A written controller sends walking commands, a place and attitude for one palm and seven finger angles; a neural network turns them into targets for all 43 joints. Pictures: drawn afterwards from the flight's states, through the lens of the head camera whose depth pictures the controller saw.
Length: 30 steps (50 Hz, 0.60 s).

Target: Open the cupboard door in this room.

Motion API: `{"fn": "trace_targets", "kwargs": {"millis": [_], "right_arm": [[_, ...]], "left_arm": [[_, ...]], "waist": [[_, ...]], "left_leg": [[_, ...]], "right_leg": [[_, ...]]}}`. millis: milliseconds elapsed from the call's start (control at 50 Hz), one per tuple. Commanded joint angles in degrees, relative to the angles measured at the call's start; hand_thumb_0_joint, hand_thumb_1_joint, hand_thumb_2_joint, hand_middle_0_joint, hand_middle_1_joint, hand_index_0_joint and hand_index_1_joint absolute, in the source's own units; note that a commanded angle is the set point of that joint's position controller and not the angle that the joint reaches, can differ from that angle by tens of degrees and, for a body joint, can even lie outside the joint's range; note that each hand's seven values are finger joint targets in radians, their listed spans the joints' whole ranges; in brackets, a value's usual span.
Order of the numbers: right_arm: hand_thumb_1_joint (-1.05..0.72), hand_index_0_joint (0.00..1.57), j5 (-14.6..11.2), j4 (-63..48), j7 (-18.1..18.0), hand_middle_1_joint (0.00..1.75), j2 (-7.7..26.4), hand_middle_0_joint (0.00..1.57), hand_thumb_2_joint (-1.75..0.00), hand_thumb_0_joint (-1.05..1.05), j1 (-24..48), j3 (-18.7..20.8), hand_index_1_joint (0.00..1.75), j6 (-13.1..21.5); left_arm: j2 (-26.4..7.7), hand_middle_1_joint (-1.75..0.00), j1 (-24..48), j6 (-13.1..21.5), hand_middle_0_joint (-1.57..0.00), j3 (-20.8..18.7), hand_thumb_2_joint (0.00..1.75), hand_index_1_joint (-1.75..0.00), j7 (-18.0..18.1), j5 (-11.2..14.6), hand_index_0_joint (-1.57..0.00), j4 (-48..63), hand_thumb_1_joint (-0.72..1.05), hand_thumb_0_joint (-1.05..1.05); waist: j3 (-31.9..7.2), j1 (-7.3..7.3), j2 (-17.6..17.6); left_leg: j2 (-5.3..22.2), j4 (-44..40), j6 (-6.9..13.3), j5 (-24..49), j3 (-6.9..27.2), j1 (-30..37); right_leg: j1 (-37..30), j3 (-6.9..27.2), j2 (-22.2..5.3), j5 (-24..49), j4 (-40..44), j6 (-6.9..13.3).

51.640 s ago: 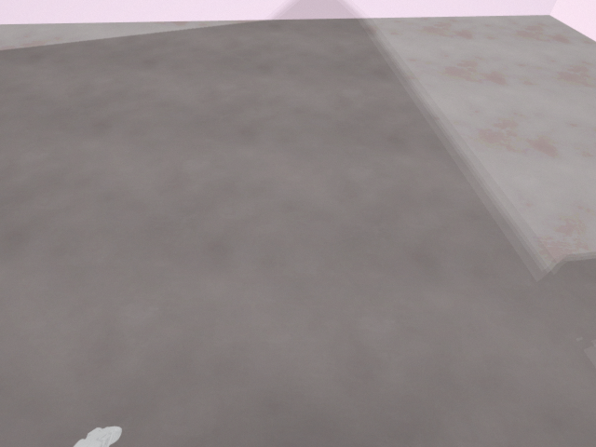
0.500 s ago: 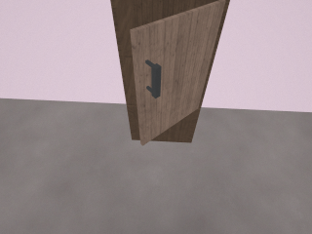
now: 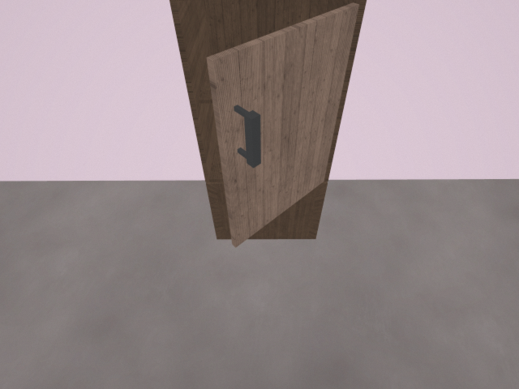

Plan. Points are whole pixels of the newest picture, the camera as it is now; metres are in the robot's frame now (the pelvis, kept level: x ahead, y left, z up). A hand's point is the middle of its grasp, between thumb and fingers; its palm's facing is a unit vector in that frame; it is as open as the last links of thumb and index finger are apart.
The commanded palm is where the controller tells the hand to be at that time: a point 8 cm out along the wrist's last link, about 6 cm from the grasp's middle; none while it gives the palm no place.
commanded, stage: let the arm hang, fingers relaxed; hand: left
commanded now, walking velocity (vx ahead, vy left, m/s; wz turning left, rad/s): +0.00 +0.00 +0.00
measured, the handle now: (246, 136) +0.59 +0.06 +0.06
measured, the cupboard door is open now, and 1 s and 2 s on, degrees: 43 43 43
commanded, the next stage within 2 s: look to check the result in 0.08 s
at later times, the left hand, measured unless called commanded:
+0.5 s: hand out of the picture -0.01 +0.16 -0.17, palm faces +0.06 -0.98 -0.17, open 7.4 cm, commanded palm none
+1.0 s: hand out of the picture +0.00 +0.16 -0.18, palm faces +0.02 -0.98 -0.18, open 7.4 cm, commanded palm none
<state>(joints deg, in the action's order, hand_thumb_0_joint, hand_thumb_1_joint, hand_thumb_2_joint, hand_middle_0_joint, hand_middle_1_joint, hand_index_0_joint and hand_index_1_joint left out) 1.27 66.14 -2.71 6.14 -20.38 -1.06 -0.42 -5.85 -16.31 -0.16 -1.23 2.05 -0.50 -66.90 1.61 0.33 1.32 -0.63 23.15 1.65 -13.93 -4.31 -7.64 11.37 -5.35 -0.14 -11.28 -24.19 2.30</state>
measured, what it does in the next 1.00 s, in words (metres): stands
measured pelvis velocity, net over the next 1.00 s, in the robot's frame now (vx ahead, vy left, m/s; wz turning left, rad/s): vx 0.01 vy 0.00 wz -0.06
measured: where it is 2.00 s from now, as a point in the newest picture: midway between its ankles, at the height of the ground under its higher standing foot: outside the picture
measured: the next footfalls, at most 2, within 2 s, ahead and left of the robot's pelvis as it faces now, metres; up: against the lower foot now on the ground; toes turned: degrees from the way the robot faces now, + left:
left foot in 1.94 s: +0.22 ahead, +0.03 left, +0.00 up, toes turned -37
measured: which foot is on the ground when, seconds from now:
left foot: down 0.00-1.00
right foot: down 0.00-1.00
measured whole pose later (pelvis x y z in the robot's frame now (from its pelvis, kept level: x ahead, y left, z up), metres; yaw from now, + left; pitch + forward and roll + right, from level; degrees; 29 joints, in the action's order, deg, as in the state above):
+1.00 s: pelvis +0.01 +0.00 +0.00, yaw -3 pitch +0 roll +0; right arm 1.2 63.9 -3.1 7.2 -16.5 0.5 -1.6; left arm -6.0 -16.2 -1.7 -2.9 1.3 -1.0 -64.9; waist 3.2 -0.2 0.9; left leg 0.6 26.5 1.4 -17.1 -7.4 -9.1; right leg 14.5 -2.3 1.1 -13.4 -28.1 2.4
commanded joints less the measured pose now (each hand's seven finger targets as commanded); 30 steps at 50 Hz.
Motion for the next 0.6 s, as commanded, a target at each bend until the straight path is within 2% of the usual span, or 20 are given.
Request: {"fn": "trace_targets", "kwargs": {"millis": [0,300,420,480,580], "right_arm": [[-0.90,0.20,0.12,-0.85,-0.01,0.30,3.63,0.20,-0.90,0.00,-4.75,0.92,0.30,0.45],[-0.90,0.20,0.02,-1.00,0.03,0.30,4.04,0.20,-0.90,0.00,-4.27,1.03,0.30,0.56],[-0.90,0.20,-0.07,-0.86,0.05,0.30,4.18,0.20,-0.90,0.00,-4.19,0.96,0.30,0.80],[-0.90,0.20,-0.05,-0.76,0.05,0.30,3.94,0.20,-0.90,0.00,-3.93,0.96,0.30,0.81],[-0.90,0.20,-0.10,-0.59,0.02,0.30,4.26,0.20,-0.90,0.00,-3.41,0.93,0.30,0.87]], "left_arm": [[-5.15,-0.30,-4.50,0.82,-0.20,-0.59,0.90,-0.30,0.38,0.14,-0.20,1.05,0.90,0.00],[-4.45,-0.30,-5.38,0.99,-0.20,-0.46,0.90,-0.30,0.47,0.00,-0.20,0.89,0.90,0.00],[-4.63,-0.30,-5.21,1.20,-0.20,-0.47,0.90,-0.30,0.49,0.03,-0.20,1.25,0.90,0.00],[-4.58,-0.30,-5.24,1.20,-0.20,-0.44,0.90,-0.30,0.53,0.04,-0.20,1.24,0.90,0.00],[-4.75,-0.30,-5.10,1.28,-0.20,-0.36,0.90,-0.30,0.50,0.07,-0.20,1.27,0.90,0.00]], "waist": [[4.29,-0.02,0.23],[4.59,0.23,-0.89],[3.75,0.27,-1.69],[3.88,0.20,-0.37],[3.75,0.16,-1.25]], "left_leg": [[6.10,-5.61,0.95,1.06,6.07,-5.82],[6.35,-5.68,0.92,1.34,6.06,-4.89],[6.41,-5.53,0.88,3.45,6.03,-4.48],[6.48,-5.60,0.90,3.87,6.01,-4.18],[6.55,-5.43,0.81,5.53,5.77,-3.27]], "right_leg": [[-0.68,7.06,-6.00,0.39,5.22,0.80],[0.46,6.97,-5.86,1.17,4.91,0.49],[-0.53,6.96,-5.99,2.90,4.74,0.44],[-0.39,7.03,-5.99,3.21,4.76,0.47],[-0.66,6.89,-6.11,4.78,4.68,0.43]]}}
